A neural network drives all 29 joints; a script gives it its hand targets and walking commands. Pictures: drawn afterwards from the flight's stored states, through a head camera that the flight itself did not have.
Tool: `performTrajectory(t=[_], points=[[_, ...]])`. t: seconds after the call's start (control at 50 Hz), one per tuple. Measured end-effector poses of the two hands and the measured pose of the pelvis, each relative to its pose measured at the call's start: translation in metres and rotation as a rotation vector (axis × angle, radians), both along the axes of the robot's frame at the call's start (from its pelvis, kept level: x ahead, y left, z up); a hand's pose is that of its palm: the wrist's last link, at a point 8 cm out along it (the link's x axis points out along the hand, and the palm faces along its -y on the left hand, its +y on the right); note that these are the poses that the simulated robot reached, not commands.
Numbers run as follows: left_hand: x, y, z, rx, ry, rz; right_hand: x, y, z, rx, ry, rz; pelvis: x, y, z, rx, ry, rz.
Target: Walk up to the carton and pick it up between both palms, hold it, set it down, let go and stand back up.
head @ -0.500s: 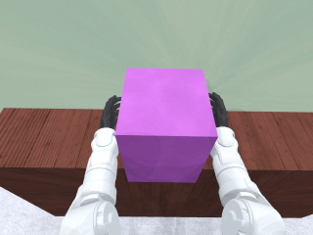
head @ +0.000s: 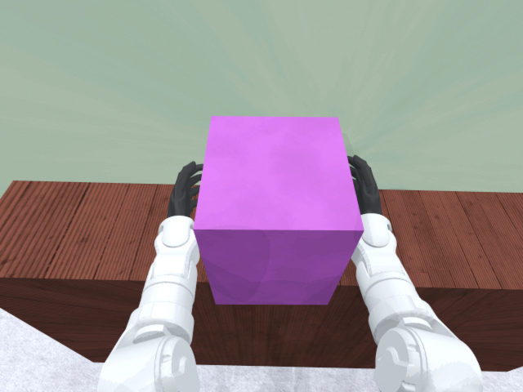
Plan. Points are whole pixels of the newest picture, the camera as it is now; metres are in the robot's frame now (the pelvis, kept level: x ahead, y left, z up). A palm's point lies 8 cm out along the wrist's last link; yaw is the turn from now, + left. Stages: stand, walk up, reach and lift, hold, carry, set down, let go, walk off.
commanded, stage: reach and lift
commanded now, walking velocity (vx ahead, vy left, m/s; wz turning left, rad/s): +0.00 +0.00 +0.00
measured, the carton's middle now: (273, 216) +0.41 +0.01 +0.03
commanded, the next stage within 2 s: none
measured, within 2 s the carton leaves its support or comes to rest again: leaves its support in 0.08 s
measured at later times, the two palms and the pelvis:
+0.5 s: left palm (178, 218) +0.38 +0.16 +0.07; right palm (369, 202) +0.38 -0.13 +0.10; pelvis -0.03 -0.01 +0.00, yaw +1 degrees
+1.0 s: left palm (170, 199) +0.38 +0.16 +0.11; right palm (374, 182) +0.39 -0.13 +0.14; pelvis -0.02 +0.00 +0.00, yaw +1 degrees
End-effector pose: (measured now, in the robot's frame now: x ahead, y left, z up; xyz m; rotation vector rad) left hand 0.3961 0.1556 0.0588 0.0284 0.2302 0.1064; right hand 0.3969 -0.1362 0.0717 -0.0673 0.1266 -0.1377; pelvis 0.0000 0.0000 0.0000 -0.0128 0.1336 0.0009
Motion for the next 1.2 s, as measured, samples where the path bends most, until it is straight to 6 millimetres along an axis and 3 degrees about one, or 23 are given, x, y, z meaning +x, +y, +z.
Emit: performTrajectory(t=[0.32, 0.52, 0.76, 0.98, 1.2], points=[[-0.020, 0.009, 0.004, -0.019, -0.090, 0.033, -0.010, 0.012, 0.022, -0.032, -0.100, 0.037, -0.020, -0.005, -0.001, 0.002, 0.035, 0.021], [-0.019, 0.000, 0.009, -0.011, -0.063, 0.016, -0.013, 0.003, 0.026, -0.021, -0.074, 0.019, -0.027, -0.007, -0.002, 0.005, 0.043, 0.012], [-0.012, -0.010, 0.024, 0.002, -0.039, 0.015, -0.010, -0.009, 0.027, 0.023, -0.053, 0.009, -0.021, -0.006, -0.003, 0.004, 0.040, 0.005], [-0.016, 0.003, 0.051, -0.008, -0.060, 0.036, -0.006, 0.004, 0.061, 0.033, -0.067, 0.035, -0.019, -0.004, -0.002, 0.001, -0.032, 0.021], [-0.034, 0.017, 0.086, -0.018, -0.050, 0.044, -0.021, 0.020, 0.105, 0.061, -0.052, 0.042, -0.027, 0.000, -0.002, -0.005, -0.134, 0.050]])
